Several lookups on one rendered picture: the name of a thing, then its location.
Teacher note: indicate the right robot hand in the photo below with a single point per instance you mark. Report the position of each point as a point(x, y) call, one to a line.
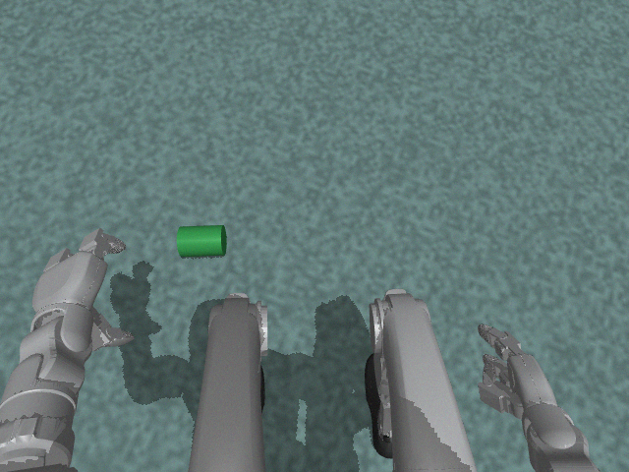
point(522, 381)

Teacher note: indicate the can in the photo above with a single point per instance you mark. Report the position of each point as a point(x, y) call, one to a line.
point(198, 241)

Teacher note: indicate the right robot foot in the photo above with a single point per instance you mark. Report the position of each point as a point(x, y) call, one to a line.
point(381, 443)

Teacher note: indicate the right robot arm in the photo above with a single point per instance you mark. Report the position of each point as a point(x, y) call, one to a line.
point(554, 443)

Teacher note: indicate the left robot arm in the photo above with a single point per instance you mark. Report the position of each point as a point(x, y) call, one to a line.
point(40, 398)

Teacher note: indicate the left robot hand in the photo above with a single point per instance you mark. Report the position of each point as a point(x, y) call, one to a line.
point(76, 279)

